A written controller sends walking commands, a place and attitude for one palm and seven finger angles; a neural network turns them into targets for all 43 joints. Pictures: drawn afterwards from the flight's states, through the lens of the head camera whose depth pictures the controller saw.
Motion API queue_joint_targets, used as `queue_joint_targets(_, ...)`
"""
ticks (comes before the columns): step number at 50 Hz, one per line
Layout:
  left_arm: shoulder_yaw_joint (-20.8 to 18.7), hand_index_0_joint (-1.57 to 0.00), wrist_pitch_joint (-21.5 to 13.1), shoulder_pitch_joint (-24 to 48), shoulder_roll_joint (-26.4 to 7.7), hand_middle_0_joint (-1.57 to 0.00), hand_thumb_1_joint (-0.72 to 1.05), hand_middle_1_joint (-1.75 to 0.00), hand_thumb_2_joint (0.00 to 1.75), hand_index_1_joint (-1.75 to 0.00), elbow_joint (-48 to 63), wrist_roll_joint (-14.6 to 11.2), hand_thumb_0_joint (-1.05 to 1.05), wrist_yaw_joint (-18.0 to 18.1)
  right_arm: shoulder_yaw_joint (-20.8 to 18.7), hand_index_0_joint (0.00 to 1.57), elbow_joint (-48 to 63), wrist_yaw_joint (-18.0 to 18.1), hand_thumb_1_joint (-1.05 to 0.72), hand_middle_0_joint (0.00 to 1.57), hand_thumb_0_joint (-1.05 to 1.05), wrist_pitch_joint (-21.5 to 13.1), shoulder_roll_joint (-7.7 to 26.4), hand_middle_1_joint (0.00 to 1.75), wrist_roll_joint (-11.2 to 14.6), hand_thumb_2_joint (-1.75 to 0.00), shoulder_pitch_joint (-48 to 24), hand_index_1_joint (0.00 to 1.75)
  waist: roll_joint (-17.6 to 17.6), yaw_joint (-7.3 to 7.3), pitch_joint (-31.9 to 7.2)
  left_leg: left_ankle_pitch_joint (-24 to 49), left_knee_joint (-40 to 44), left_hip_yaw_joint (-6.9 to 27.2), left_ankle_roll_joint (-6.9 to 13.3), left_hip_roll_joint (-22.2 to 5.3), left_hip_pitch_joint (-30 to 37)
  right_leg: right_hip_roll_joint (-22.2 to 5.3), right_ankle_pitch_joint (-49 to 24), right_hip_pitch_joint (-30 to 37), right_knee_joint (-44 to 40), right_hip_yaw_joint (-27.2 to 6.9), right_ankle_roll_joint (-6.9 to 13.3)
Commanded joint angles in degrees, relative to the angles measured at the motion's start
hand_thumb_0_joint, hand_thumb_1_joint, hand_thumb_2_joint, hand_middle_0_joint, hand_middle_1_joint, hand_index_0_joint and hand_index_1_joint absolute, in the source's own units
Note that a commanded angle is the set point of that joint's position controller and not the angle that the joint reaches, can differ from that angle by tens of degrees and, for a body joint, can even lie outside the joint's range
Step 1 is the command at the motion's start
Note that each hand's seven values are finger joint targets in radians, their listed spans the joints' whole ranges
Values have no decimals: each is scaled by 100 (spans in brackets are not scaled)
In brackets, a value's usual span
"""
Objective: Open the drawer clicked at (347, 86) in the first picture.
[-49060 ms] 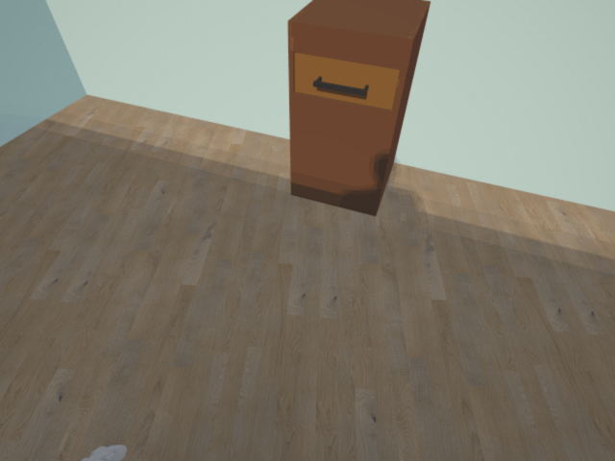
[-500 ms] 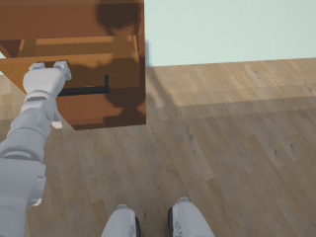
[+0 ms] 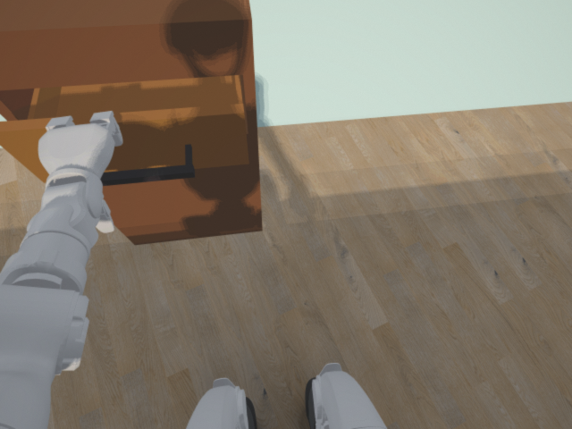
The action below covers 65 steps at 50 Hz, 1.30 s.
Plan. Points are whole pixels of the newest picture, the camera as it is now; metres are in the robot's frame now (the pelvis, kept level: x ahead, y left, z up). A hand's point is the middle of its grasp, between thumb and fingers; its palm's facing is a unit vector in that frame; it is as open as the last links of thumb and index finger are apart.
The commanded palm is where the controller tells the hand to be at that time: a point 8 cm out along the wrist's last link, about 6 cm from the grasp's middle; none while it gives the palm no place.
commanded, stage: move the hooked fingers above the handle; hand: left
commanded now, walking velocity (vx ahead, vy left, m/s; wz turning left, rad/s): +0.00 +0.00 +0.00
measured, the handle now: (135, 166) +0.54 +0.22 -0.07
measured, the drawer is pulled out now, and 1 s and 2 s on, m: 0.08 0.08 0.08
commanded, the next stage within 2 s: none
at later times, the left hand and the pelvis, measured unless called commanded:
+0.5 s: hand (102, 171) +0.50 +0.24 -0.02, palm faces -0.06 -0.01 -1.00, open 13.5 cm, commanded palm +0.49 +0.24 +0.03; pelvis +0.01 +0.00 +0.00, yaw +0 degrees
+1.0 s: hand (108, 171) +0.50 +0.24 -0.02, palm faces +0.05 +0.01 -1.00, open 13.7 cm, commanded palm +0.48 +0.23 +0.04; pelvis +0.01 +0.00 -0.01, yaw +0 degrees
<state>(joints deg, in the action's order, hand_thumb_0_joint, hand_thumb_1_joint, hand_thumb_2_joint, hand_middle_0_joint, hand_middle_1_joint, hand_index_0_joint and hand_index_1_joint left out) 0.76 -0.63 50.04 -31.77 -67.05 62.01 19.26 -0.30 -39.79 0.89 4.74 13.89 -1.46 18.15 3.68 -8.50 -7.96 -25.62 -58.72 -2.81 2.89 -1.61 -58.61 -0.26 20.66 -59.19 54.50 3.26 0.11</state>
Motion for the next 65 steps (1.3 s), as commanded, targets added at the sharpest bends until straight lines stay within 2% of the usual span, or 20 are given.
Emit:
queue_joint_targets(1,142,-30,-688,2018,-703,-30,-50,-120,30,-120,923,-29,0,-117,-438,20,110,155,-90,20,0,-181,1069,30,-60,-90,1079,30,-157,-353,-2147,1169,511,531,33,141,1639,279,-553,938,-585,-85,160)
queue_joint_targets(3,155,-30,-1000,2204,-586,-30,-50,-120,30,-120,1256,-12,0,-87,-486,20,100,139,-90,20,0,-223,1040,30,-107,-90,1134,30,210,-325,-2367,1414,403,574,-1,133,1822,270,-641,712,-434,-80,198)
queue_joint_targets(7,-674,-30,-1219,2053,-1422,-30,-50,-120,30,-120,1514,153,0,381,-485,20,47,59,-90,20,0,-168,1075,30,-215,-90,1124,30,488,2,-2795,2114,151,598,-80,137,1750,295,-1031,690,-61,-61,261)
queue_joint_targets(10,-1079,-30,-1002,2088,-1884,-30,-50,-120,30,-120,1688,284,0,932,-470,20,73,-32,-90,20,0,-89,1103,30,-259,-90,1012,30,563,105,-3071,2459,8,517,-86,156,1559,287,-1441,923,107,-85,238)
queue_joint_targets(14,-1100,-30,-459,2237,-1963,-30,-50,-120,30,-120,1703,316,0,1335,-488,20,57,-128,-90,20,0,19,1136,30,-236,-90,917,30,661,90,-3379,2644,48,473,-124,175,1759,290,-1644,1171,57,-61,197)
queue_joint_targets(18,-1078,-30,2,2360,-2141,-30,-50,-120,30,-120,1754,214,0,1219,-470,20,60,-112,-90,20,0,125,1187,30,-160,-90,889,30,611,85,-3781,2683,232,439,-107,197,2065,284,-1858,1655,-127,-84,143)
queue_joint_targets(22,-821,-30,201,2142,-1931,-30,-50,-120,30,-120,1428,-5,0,776,-409,20,116,-17,-90,20,0,178,1147,30,-73,-90,796,30,160,-3,-3460,2259,490,339,-6,229,1899,277,-1845,2135,-461,-168,89)
queue_joint_targets(24,-681,-30,106,1913,-1849,-30,-50,-120,30,-120,1249,-75,0,487,-372,20,127,35,-90,20,0,147,1152,30,-27,-90,812,30,10,4,-3034,1840,611,290,28,245,1664,259,-1601,2232,-608,-199,79)
queue_joint_targets(26,-334,-30,-40,1755,-1453,-30,-50,-120,30,-120,938,-77,0,201,-361,20,151,102,-90,20,0,85,1117,30,5,-90,824,30,-292,-159,-2504,1481,632,271,69,240,1428,258,-1349,2062,-727,-226,70)
queue_joint_targets(29,125,-30,-486,1545,-771,-30,-50,-120,30,-120,905,-51,0,-116,-402,20,183,147,-90,20,0,-37,1045,30,-6,-90,915,30,-82,-202,-2149,1377,588,293,40,220,1537,266,-1099,1569,-727,-197,130)
queue_joint_targets(34,-23,-30,-1258,1562,-617,-30,-50,-120,30,-120,1569,-12,0,-94,-535,20,150,111,-90,20,0,-114,989,30,-116,-90,1054,30,335,-94,-2545,2034,340,494,-53,144,2039,289,-1177,974,-380,-108,222)
queue_joint_targets(38,-775,-30,-1407,1834,-1367,-30,-50,-120,30,-120,2149,191,0,639,-546,20,81,6,-90,20,0,-55,1043,30,-240,-90,1008,30,793,140,-2986,2661,172,625,-181,106,2175,310,-1290,741,-33,-40,269)
queue_joint_targets(42,-1403,-30,-903,2022,-2001,-30,-50,-120,30,-120,2182,368,0,1487,-503,20,24,-118,-90,20,0,34,1102,30,-323,-90,747,30,613,239,-3234,2785,42,568,-181,137,1866,298,-1484,936,152,-24,250)
queue_joint_targets(44,-1284,-30,-458,2064,-1984,-30,-50,-120,30,-120,1967,404,0,1671,-475,20,47,-165,-90,20,0,74,1116,30,-289,-90,691,30,631,204,-3313,2631,117,500,-174,168,1817,290,-1512,1137,100,-20,216)
queue_joint_targets(47,-858,-30,239,1897,-1613,-30,-50,-120,30,-120,1470,291,0,1423,-489,20,77,-211,-90,20,0,134,1156,30,-188,-90,687,30,693,156,-3516,2736,329,484,-220,164,2231,317,-1601,1381,-100,24,191)
queue_joint_targets(51,-681,-30,527,2007,-1724,-30,-50,-120,30,-120,1254,-91,0,748,-444,20,74,-78,-90,20,0,212,1217,30,-37,-90,851,30,14,-9,-3350,2212,681,412,-62,192,2193,309,-1589,2066,-585,-69,84)
queue_joint_targets(54,-252,-30,166,1891,-1249,-30,-50,-120,30,-120,1266,-205,0,163,-420,20,111,68,-90,20,0,113,1138,30,0,-90,878,30,-168,-126,-2942,1786,785,361,22,206,2011,274,-1463,2156,-788,-164,74)
queue_joint_targets(58,178,-30,-702,1615,-581,-30,-50,-120,30,-120,1245,-70,0,-226,-439,20,113,195,-90,20,0,-68,1021,30,-22,-90,916,30,-162,-202,-2026,1350,717,414,32,164,1849,273,-845,1388,-799,-147,158)
queue_joint_targets(62,-102,-30,-1190,1525,-690,-30,-50,-120,30,-120,1212,78,0,21,-465,20,94,128,-90,20,0,-132,1000,30,-107,-90,940,30,229,-43,-1837,1417,491,512,-46,154,1656,284,-596,697,-438,-72,267)
queue_joint_targets(65,-581,-30,-1178,1870,-1222,-30,-50,-120,30,-120,1409,230,0,563,-473,20,123,34,-90,20,0,-137,1048,30,-196,-90,968,30,515,24,-2312,1723,276,554,-85,141,1572,288,-716,524,-136,-53,281)
